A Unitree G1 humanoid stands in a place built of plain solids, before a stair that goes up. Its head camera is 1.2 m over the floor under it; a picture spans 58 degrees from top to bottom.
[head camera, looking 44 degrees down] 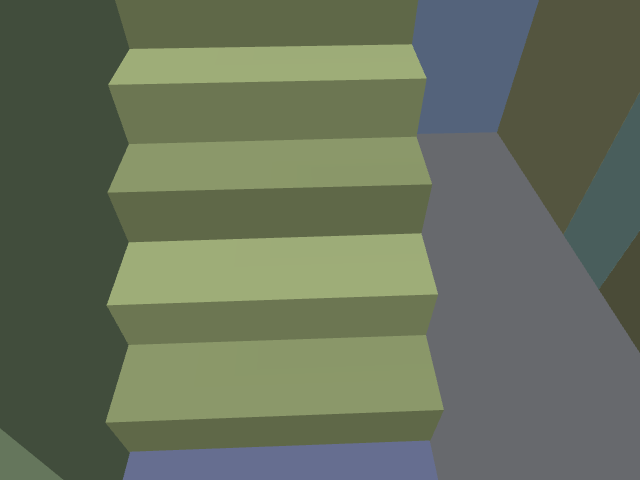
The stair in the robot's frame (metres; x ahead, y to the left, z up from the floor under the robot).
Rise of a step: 0.18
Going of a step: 0.21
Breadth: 0.90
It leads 2 degrees to the left of straight ahead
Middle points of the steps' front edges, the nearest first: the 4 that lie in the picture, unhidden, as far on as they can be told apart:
0.45 0.15 0.18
0.65 0.16 0.36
0.86 0.17 0.55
1.06 0.18 0.73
